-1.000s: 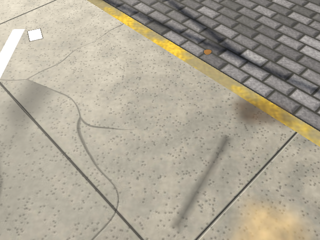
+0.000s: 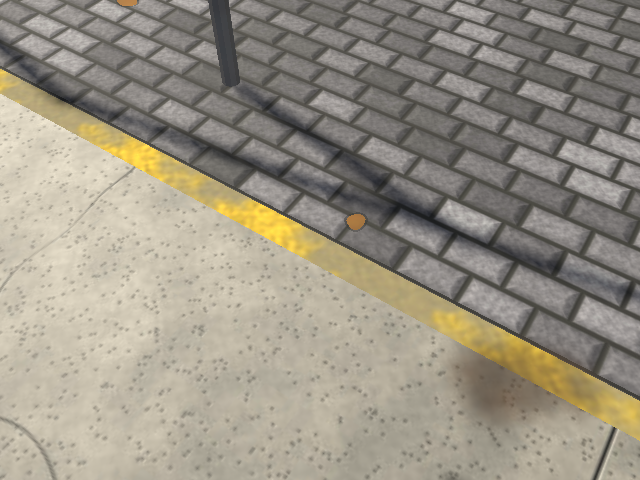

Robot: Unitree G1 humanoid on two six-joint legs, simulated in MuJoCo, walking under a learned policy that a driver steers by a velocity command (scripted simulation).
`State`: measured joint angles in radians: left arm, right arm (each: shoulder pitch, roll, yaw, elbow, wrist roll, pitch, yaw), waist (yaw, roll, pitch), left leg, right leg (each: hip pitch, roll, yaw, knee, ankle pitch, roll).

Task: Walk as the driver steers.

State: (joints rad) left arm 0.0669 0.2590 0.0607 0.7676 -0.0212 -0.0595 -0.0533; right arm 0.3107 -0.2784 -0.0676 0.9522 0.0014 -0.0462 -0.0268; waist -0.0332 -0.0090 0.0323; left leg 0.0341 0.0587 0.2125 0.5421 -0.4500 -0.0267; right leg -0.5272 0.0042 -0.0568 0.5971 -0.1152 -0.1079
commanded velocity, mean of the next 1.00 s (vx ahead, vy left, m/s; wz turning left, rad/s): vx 0.14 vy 0.00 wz -0.14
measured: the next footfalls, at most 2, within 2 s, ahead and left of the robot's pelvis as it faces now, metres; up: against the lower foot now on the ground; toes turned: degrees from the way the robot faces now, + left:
left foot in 0.44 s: +0.37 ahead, +0.10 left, +0.00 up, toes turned -7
right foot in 0.68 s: +0.24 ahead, -0.14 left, +0.00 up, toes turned -6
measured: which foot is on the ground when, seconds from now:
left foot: down 0.00-0.00, up 0.02-0.42, down 0.44-1.00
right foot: down 0.00-0.48, up 0.50-0.66, down 0.68-1.00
